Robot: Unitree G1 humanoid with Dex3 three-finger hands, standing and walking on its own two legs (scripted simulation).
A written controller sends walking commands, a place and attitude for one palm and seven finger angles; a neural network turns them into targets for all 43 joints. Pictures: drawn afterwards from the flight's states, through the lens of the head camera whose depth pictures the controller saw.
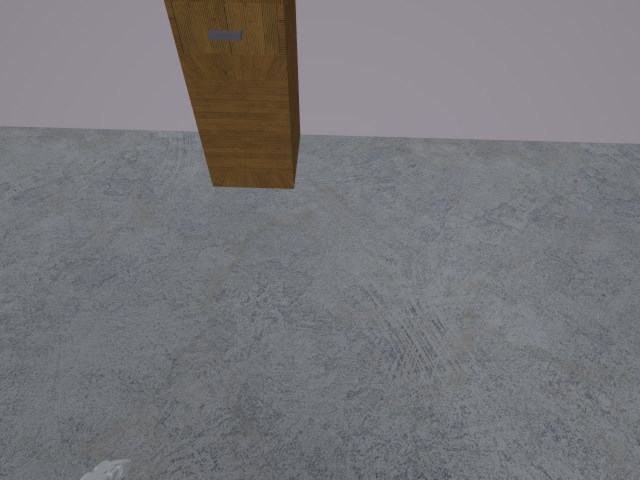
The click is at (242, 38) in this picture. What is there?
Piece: drawer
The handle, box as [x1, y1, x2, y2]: [208, 28, 242, 40]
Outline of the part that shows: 208,32 209,39 240,40 242,29 239,29 238,31 216,31 215,28 213,28 211,31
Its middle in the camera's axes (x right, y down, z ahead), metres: -0.32 -0.70 +1.31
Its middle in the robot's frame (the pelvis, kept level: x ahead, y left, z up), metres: +1.43 +0.39 -0.05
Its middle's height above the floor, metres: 0.72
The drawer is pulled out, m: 0.00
